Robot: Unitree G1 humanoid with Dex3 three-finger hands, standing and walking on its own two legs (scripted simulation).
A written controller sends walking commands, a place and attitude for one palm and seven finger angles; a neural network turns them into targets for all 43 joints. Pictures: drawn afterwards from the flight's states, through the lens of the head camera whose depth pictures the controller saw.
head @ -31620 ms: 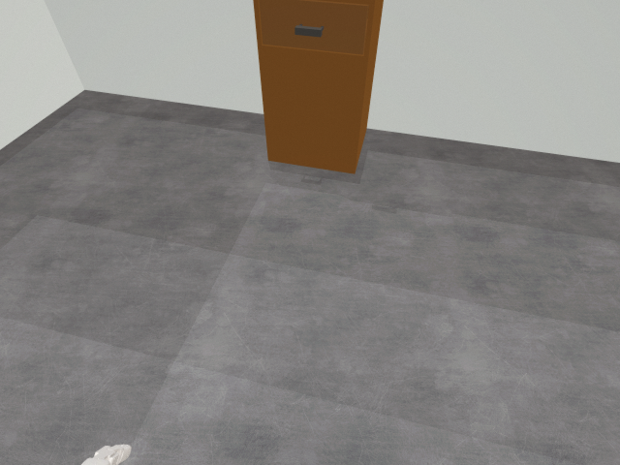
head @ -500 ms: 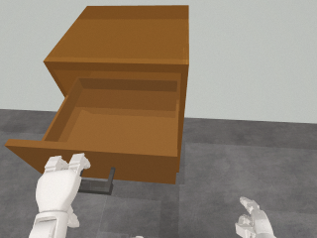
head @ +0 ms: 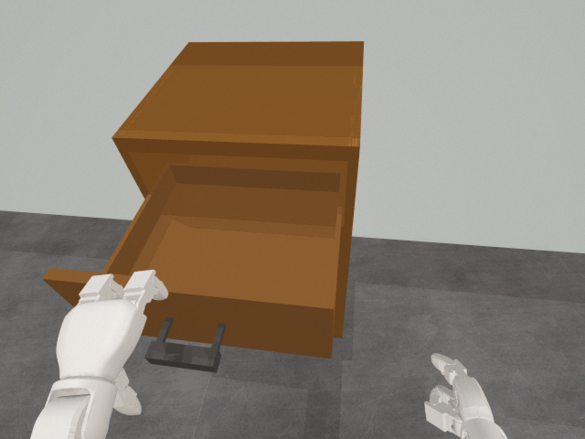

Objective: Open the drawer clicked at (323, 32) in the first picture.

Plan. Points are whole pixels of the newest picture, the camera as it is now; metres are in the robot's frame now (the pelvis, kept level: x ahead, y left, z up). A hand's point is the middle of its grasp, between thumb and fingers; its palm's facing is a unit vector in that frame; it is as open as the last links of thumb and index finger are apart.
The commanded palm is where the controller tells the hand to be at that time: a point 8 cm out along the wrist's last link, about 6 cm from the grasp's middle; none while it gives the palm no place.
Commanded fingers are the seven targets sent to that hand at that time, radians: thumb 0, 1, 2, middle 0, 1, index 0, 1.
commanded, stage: lift the hand off the handle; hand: left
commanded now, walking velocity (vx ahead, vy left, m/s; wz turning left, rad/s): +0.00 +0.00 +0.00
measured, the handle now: (188, 341) +0.25 +0.21 -0.05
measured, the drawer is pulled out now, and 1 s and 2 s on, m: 0.30 0.30 0.30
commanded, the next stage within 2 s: draw the hand back to the body in 0.46 s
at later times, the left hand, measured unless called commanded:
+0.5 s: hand (95, 330) +0.20 +0.26 +0.11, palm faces +0.07 -0.08 -0.99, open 13.8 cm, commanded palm +0.17 +0.25 +0.15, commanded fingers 0.00 -0.50 0.30 -0.30 -1.20 -0.30 -1.20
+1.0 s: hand (83, 336) +0.19 +0.26 +0.11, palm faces +0.03 -0.11 -0.99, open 13.8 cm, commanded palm +0.16 +0.26 +0.17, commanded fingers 0.00 -0.50 0.30 -0.30 -1.20 -0.30 -1.20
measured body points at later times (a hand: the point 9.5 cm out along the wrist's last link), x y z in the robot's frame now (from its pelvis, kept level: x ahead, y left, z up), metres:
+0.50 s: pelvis -0.01 +0.01 +0.01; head +0.00 -0.03 +0.46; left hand +0.19 +0.26 +0.16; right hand +0.22 -0.20 -0.08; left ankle -0.02 +0.12 -0.72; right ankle -0.01 -0.12 -0.72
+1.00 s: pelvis -0.01 +0.02 +0.02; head +0.00 -0.02 +0.47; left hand +0.18 +0.27 +0.16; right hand +0.21 -0.19 -0.08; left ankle -0.02 +0.12 -0.72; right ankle -0.01 -0.12 -0.72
